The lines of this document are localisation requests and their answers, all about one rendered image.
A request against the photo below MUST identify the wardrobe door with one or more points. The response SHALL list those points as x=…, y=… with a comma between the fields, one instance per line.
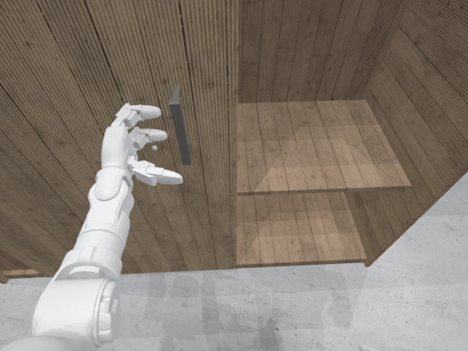
x=66, y=68
x=8, y=262

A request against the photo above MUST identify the robot left forearm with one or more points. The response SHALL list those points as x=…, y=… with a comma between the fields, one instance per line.
x=102, y=239

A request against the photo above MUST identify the left robot upper arm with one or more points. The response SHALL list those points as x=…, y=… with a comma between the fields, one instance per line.
x=74, y=315

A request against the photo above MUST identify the handle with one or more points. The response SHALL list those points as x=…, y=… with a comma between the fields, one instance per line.
x=179, y=126

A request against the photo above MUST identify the left robot hand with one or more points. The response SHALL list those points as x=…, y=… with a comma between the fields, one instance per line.
x=118, y=144

